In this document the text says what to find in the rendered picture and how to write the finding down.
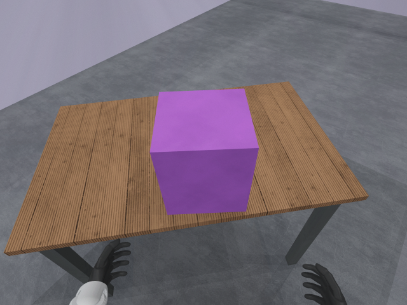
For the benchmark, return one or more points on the left robot hand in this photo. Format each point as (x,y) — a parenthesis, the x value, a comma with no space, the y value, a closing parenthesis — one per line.
(104,265)

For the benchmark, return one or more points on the carton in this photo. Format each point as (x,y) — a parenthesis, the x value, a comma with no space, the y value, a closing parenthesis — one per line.
(204,151)

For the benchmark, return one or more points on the robot left forearm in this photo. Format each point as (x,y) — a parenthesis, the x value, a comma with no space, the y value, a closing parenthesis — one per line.
(91,293)

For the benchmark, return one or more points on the right robot hand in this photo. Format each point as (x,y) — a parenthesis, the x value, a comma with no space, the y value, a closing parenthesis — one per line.
(329,289)

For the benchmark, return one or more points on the table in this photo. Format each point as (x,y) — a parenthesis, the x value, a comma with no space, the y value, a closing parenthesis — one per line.
(95,180)

